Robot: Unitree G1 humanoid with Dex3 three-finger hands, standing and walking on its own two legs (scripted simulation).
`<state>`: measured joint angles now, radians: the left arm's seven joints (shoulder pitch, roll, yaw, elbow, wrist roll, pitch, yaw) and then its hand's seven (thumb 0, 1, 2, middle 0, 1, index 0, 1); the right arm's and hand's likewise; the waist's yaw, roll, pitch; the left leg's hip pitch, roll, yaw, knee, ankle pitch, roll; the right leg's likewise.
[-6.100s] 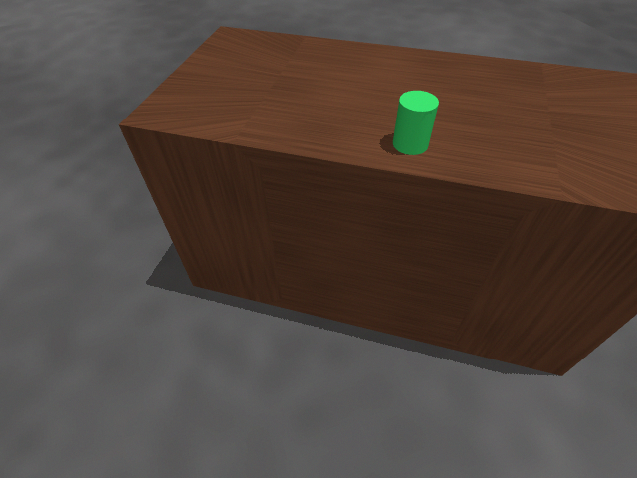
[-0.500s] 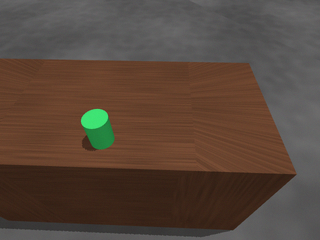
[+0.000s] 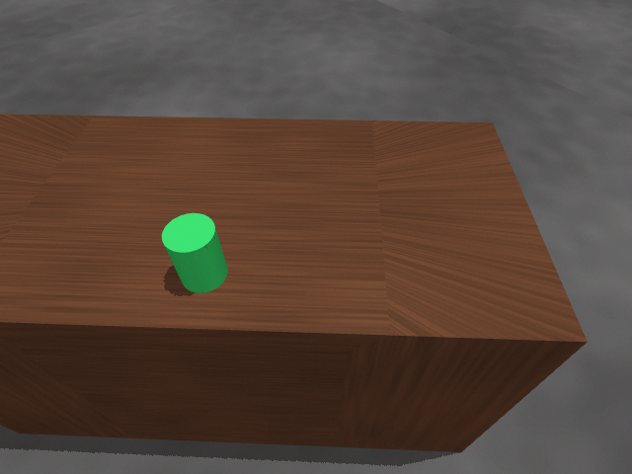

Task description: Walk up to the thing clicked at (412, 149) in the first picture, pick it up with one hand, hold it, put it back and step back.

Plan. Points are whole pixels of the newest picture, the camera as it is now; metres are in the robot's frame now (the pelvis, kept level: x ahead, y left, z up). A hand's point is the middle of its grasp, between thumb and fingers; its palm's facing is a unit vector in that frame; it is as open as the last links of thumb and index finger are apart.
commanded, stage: stand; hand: left
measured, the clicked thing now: (197, 254) +0.44 +0.22 -0.03
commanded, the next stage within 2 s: rise first in 0.50 s
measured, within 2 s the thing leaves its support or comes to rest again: neither
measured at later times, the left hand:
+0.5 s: hand out of the picture +0.07 +0.25 -0.16, palm faces -0.03 -0.94 -0.34, open 7.4 cm
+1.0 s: hand (151, 438) +0.19 +0.24 -0.11, palm faces +0.14 -0.93 -0.34, open 14.3 cm
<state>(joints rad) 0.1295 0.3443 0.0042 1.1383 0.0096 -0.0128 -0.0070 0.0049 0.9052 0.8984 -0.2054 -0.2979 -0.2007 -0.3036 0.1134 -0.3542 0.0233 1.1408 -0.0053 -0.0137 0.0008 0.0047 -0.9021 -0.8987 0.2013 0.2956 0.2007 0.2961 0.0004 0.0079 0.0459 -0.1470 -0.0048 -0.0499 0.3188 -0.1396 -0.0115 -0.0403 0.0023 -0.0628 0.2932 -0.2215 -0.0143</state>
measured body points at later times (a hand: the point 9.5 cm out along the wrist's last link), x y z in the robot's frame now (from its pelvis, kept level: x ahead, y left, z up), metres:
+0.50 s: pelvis +0.00 +0.00 +0.00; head +0.01 +0.00 +0.45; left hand +0.07 +0.30 -0.13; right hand +0.07 -0.30 -0.13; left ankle +0.02 +0.13 -0.75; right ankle -0.04 -0.10 -0.75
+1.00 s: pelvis +0.00 +0.01 -0.01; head +0.02 +0.00 +0.44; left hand +0.18 +0.29 -0.08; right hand +0.13 -0.28 -0.11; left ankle +0.02 +0.13 -0.75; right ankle -0.04 -0.10 -0.75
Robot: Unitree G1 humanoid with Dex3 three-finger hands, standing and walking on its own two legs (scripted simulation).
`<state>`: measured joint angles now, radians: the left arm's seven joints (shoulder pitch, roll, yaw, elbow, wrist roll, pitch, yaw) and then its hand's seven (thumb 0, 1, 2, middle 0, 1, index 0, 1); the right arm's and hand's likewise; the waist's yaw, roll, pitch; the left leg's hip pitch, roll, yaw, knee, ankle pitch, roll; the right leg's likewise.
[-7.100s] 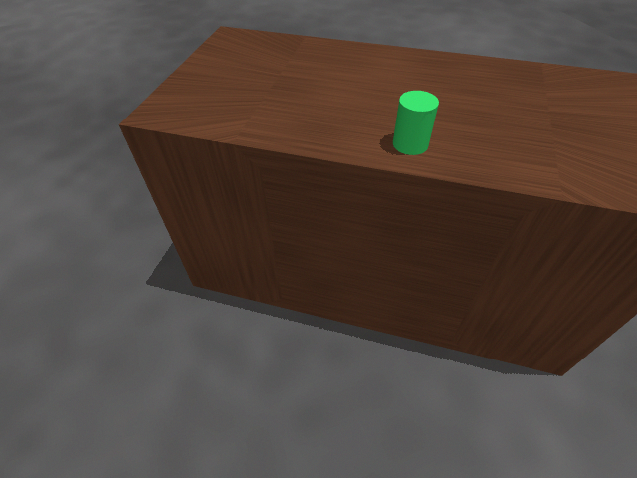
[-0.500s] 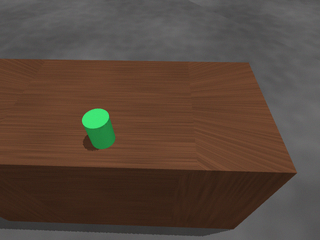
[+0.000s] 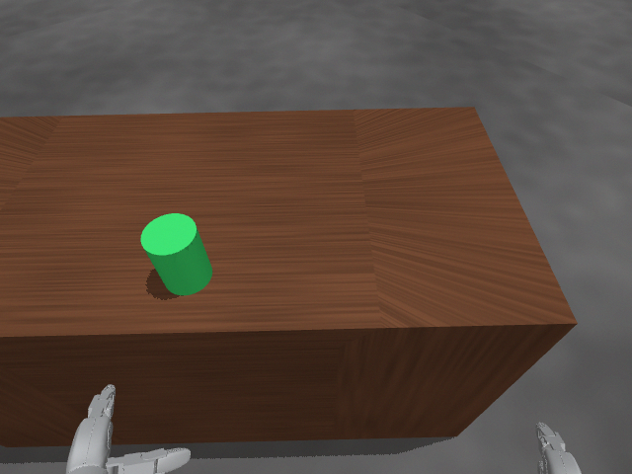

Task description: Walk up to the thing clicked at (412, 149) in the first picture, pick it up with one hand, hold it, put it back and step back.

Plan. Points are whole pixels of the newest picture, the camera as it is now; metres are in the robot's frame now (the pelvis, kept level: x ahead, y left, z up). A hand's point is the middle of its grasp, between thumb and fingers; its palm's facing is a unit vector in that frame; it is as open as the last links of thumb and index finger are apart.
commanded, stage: rise first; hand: left
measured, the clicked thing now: (179, 255) +0.43 +0.25 -0.02
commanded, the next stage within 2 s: go down in 1.42 s
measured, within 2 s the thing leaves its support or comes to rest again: neither
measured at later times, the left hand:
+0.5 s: hand (121, 418) +0.19 +0.25 -0.01, palm faces +0.25 -0.91 -0.34, open 17.5 cm
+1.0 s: hand (89, 414) +0.18 +0.25 +0.05, palm faces +0.30 -0.88 -0.38, open 17.6 cm
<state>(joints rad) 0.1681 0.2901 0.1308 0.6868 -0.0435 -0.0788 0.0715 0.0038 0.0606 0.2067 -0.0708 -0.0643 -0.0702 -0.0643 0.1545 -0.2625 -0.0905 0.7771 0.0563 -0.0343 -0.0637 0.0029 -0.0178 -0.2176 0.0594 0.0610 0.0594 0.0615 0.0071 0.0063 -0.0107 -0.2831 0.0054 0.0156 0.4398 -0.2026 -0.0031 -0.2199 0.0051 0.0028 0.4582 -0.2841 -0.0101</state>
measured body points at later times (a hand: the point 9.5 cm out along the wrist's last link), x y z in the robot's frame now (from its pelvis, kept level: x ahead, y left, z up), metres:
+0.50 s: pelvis +0.01 +0.00 +0.00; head +0.01 -0.01 +0.45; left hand +0.17 +0.29 +0.01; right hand +0.16 -0.24 -0.09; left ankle +0.01 +0.12 -0.74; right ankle -0.03 -0.11 -0.74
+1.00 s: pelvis +0.00 +0.00 +0.00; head +0.00 -0.02 +0.45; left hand +0.16 +0.30 +0.07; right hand +0.16 -0.25 -0.09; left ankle +0.01 +0.12 -0.74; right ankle -0.03 -0.11 -0.74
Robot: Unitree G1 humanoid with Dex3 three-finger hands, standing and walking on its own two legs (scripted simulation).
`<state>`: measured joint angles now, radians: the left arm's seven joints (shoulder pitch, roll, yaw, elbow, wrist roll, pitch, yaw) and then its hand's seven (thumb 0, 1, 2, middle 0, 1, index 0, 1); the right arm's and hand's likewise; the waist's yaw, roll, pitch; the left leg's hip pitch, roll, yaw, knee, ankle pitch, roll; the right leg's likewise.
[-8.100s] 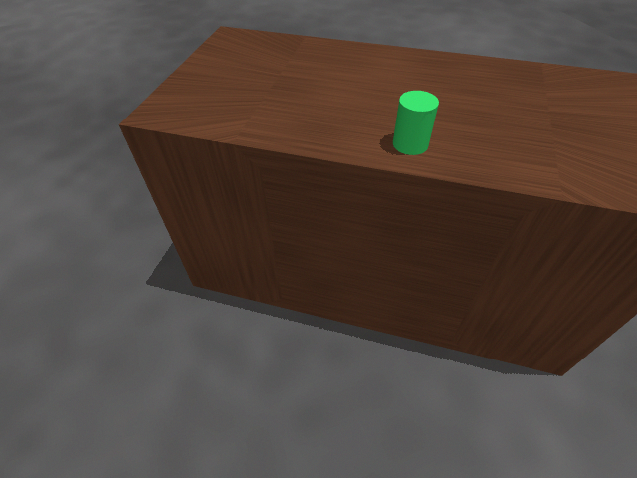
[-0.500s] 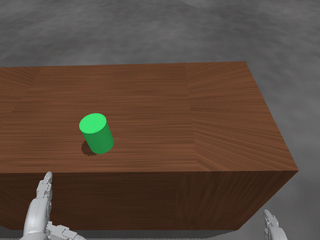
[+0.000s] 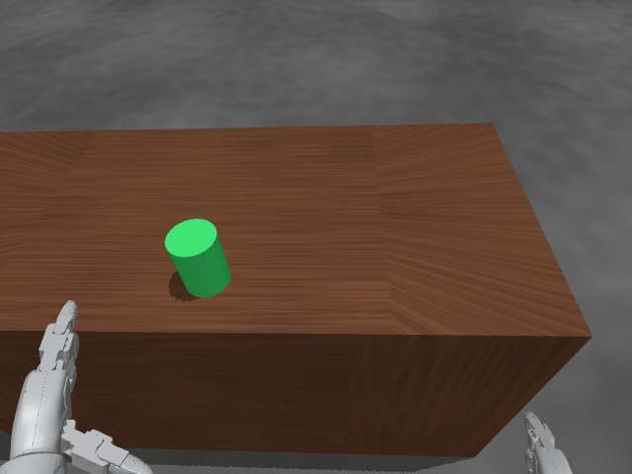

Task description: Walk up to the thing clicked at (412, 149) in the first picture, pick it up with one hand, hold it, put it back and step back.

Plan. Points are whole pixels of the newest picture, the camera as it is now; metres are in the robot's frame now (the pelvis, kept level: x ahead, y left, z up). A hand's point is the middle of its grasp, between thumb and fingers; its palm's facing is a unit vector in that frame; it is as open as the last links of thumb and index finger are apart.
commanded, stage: rise first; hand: left
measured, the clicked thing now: (200, 259) +0.44 +0.24 -0.02
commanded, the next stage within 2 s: go down in 0.42 s
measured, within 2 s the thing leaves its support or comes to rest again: neither
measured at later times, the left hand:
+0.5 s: hand (87, 387) +0.19 +0.27 +0.07, palm faces +0.32 -0.85 -0.41, open 17.6 cm
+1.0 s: hand (58, 333) +0.24 +0.32 +0.09, palm faces +0.35 -0.90 -0.26, open 17.6 cm
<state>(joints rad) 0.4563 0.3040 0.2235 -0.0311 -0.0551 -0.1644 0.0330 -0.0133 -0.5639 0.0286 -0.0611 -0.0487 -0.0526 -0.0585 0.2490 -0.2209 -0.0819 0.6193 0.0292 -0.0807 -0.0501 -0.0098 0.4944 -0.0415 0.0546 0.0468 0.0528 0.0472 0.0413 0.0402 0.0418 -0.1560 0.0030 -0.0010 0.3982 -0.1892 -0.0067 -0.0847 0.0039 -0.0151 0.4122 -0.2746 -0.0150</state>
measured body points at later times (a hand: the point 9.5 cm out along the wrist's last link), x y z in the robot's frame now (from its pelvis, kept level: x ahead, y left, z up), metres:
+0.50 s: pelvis +0.00 +0.00 +0.00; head +0.00 -0.01 +0.45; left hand +0.16 +0.31 +0.10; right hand +0.16 -0.25 -0.09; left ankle +0.02 +0.13 -0.74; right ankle -0.03 -0.11 -0.74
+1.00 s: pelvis +0.01 +0.00 -0.01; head +0.01 +0.00 +0.44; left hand +0.21 +0.36 +0.11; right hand +0.17 -0.24 -0.10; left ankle +0.02 +0.13 -0.74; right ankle -0.03 -0.11 -0.74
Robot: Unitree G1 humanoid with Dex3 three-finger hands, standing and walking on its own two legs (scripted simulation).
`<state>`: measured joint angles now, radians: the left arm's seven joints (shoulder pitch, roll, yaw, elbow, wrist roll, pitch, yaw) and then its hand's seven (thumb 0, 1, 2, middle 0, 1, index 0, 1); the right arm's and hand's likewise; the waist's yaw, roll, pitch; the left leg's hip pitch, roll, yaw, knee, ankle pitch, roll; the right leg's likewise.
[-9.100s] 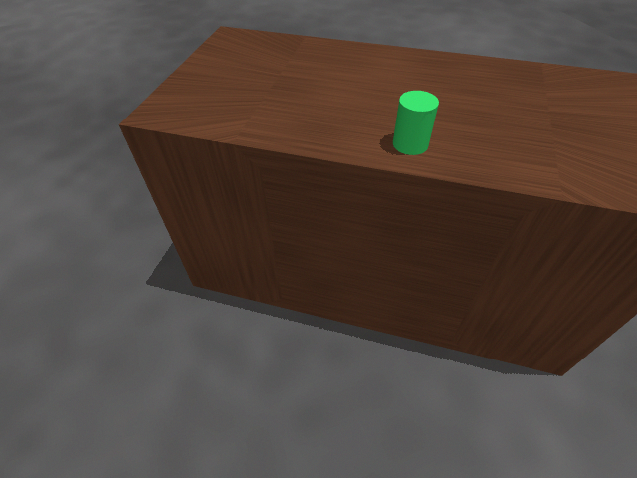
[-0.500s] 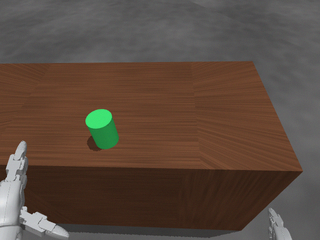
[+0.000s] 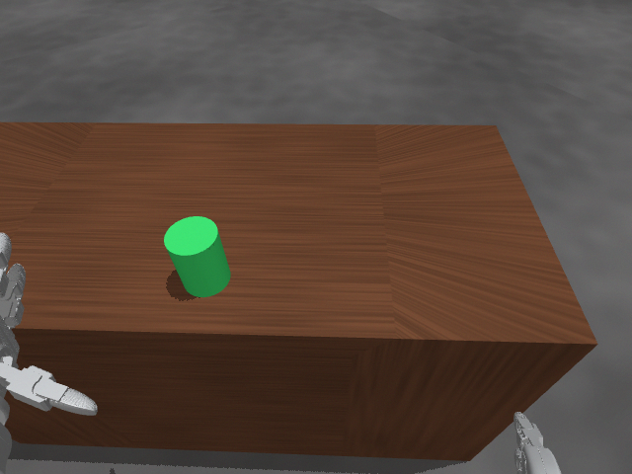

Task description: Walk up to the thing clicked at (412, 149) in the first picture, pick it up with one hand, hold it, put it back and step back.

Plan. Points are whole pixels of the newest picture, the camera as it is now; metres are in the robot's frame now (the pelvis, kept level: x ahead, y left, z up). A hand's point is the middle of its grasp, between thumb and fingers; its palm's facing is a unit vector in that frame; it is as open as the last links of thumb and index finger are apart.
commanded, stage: go down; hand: left
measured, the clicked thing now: (199, 257) +0.43 +0.23 -0.02
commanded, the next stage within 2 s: none
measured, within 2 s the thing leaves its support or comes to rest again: neither
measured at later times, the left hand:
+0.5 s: hand (17, 283) +0.29 +0.37 +0.12, palm faces +0.26 -0.96 -0.01, open 17.6 cm
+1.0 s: hand (5, 263) +0.31 +0.40 +0.12, palm faces +0.25 -0.97 -0.02, open 17.7 cm
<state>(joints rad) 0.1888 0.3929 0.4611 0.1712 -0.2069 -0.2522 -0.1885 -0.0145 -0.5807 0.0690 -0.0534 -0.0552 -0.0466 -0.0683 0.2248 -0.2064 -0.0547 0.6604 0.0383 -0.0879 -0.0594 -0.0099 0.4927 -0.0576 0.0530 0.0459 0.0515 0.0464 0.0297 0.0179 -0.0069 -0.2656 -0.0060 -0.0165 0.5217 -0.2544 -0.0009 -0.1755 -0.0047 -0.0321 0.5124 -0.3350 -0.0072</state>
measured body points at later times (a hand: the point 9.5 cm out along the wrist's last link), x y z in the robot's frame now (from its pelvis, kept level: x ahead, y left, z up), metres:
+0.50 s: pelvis -0.01 +0.01 +0.00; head +0.00 +0.02 +0.45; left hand +0.27 +0.42 +0.12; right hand +0.14 -0.25 -0.08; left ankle +0.01 +0.12 -0.74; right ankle -0.04 -0.11 -0.74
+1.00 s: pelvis +0.00 +0.01 +0.00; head +0.02 +0.03 +0.45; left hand +0.29 +0.45 +0.12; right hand +0.14 -0.25 -0.09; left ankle +0.01 +0.12 -0.74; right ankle -0.04 -0.11 -0.74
